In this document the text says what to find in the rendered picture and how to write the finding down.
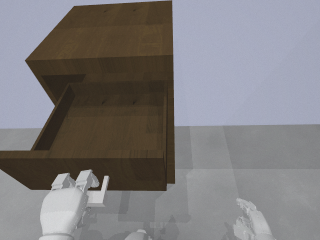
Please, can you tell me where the handle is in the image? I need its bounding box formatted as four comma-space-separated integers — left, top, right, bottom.
86, 176, 110, 207

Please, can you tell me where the right robot hand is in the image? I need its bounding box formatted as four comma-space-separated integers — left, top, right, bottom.
233, 198, 272, 240

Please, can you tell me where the drawer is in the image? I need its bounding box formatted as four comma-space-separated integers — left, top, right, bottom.
0, 80, 168, 191

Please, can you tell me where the robot left shin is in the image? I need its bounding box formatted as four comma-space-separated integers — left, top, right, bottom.
137, 229, 147, 234

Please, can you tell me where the cabinet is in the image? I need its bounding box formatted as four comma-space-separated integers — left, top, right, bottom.
25, 0, 175, 184

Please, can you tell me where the left robot hand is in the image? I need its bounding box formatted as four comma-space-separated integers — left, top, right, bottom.
40, 169, 100, 236

